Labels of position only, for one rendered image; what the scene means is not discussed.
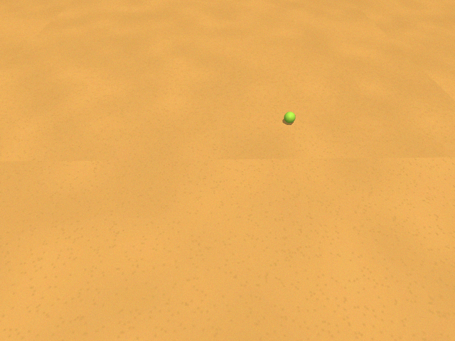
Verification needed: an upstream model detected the ball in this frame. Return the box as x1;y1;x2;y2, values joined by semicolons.
284;112;296;123

